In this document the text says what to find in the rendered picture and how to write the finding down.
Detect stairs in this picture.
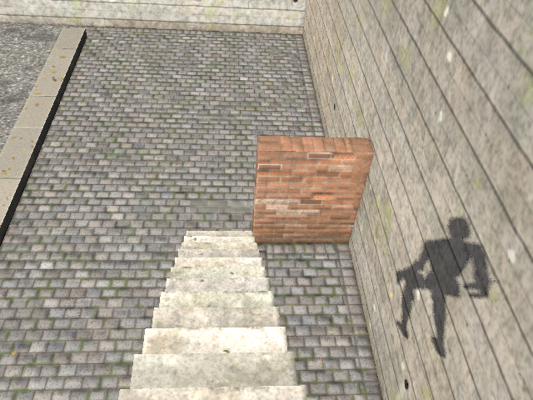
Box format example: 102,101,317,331
118,231,307,400

